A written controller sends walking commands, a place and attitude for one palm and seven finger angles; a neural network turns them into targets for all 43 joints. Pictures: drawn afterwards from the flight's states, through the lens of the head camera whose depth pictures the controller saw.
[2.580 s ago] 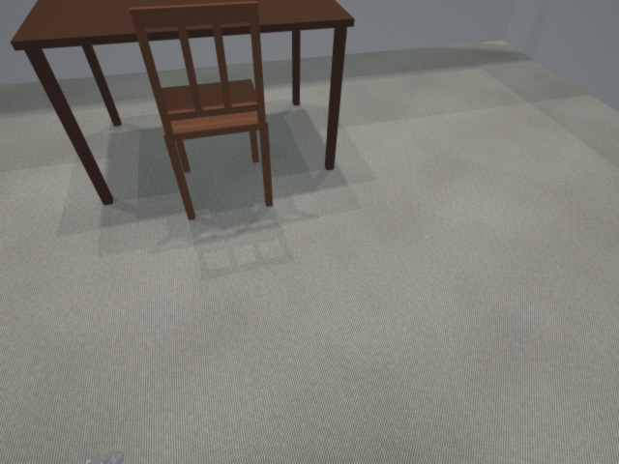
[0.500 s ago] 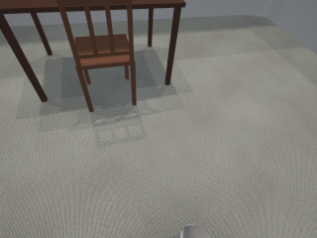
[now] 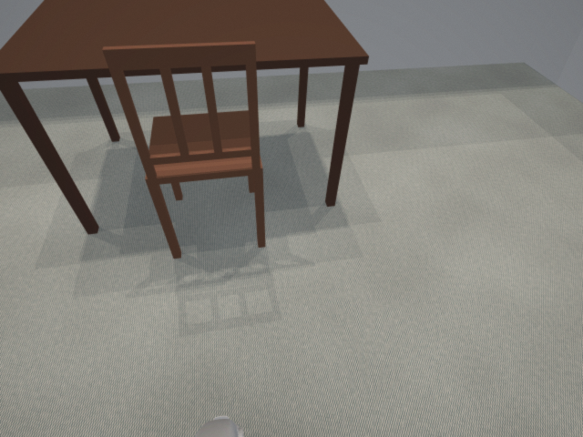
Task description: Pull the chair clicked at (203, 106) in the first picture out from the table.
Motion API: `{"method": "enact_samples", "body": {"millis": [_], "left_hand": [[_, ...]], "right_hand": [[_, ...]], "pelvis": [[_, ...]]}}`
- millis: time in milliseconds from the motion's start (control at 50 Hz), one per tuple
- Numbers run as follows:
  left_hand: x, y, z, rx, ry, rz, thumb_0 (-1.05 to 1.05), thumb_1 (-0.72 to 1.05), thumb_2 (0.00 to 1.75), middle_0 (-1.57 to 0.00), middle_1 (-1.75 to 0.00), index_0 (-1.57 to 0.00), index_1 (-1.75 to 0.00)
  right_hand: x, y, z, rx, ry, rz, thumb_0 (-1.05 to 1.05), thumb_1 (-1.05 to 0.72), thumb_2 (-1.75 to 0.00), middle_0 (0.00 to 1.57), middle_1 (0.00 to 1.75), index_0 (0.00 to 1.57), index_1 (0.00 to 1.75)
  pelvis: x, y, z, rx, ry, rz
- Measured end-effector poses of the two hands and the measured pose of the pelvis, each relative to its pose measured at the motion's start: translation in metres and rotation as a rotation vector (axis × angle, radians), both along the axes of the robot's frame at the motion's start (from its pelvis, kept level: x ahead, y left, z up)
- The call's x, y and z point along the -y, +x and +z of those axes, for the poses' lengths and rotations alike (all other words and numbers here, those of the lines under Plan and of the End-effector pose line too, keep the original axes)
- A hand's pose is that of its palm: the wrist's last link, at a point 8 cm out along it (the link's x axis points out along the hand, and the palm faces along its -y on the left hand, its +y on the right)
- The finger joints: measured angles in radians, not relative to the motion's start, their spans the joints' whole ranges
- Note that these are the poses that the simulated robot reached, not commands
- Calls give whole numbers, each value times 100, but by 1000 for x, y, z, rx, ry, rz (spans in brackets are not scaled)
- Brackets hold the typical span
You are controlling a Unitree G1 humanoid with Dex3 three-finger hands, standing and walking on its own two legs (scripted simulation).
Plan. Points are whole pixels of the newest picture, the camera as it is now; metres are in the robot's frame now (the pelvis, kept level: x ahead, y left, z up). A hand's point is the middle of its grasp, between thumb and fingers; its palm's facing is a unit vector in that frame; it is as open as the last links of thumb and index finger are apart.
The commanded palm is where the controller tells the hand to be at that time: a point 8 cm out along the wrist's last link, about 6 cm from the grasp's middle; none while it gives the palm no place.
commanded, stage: walk to a spot facing it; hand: left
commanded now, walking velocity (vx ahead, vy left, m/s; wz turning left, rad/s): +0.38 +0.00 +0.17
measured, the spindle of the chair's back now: (175, 114) +0.97 +0.38 -0.09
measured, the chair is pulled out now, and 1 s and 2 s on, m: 0.00 0.00 0.00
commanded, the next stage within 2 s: turn to face it in 0.32 s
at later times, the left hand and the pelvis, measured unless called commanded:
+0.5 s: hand (169, 376) +0.25 +0.22 -0.17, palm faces +0.05 -0.98 -0.17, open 7.3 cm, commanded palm none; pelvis +0.22 +0.04 +0.00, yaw -1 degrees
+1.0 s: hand (188, 319) +0.37 +0.22 -0.19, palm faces +0.18 -0.97 -0.17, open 7.3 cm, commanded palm none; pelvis +0.31 +0.03 -0.02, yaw +7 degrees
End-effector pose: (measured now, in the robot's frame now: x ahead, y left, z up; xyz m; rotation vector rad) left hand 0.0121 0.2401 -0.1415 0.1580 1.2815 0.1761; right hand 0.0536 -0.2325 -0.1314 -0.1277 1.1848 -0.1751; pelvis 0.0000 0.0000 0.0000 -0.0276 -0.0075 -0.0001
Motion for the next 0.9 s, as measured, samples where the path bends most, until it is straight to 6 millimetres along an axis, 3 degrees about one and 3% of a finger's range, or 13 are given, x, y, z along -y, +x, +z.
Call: {"method": "enact_samples", "body": {"millis": [140,200,280,420,540,640,700,760,900], "left_hand": [[-4,-13,-19,-172,-71,120,0,92,90,-20,-30,-20,-29],[-9,-6,-26,-255,-101,136,1,92,90,-20,-30,-20,-29],[-21,40,-18,-250,-104,112,1,91,90,-20,-30,-20,-29],[-34,166,-6,-81,-76,56,1,91,90,-20,-30,-20,-29],[-31,267,0,7,-27,-22,1,93,90,-20,-30,-20,-29],[-12,339,-5,95,19,-70,1,92,90,-20,-30,-20,-29],[1,358,-1,128,15,-62,1,92,90,-20,-30,-20,-29],[9,363,2,128,3,-32,1,91,90,-20,-30,-20,-29],[-8,360,-2,123,-8,55,0,93,90,-21,-30,-21,-30]], "right_hand": [[-35,128,2,60,-15,147,0,-91,-90,19,30,19,30],[-52,162,-2,89,-23,161,0,-91,-90,20,30,19,30],[-62,167,2,62,-23,89,-1,-92,-90,20,30,20,30],[-45,154,9,-87,-60,9,-2,-95,-90,20,30,20,30],[-47,138,-5,-236,2,-66,-1,-92,-90,20,30,19,30],[-44,138,-29,-365,76,-96,0,-91,-90,20,30,19,30],[-38,156,-35,-394,86,-83,0,-91,-90,20,30,19,30],[-31,190,-31,-356,76,-48,1,-91,-90,20,30,19,30],[-27,280,-16,-183,9,56,0,-91,-90,20,30,19,30]], "pelvis": [[-25,72,-11,-5,-17,35],[-39,100,-18,5,2,31],[-49,132,-7,20,11,21],[-51,186,5,17,26,-4],[-37,234,2,19,37,-18],[-14,276,-16,19,49,4],[-9,287,-17,23,29,33],[-8,294,-11,20,29,54],[-17,306,-7,4,17,107]]}}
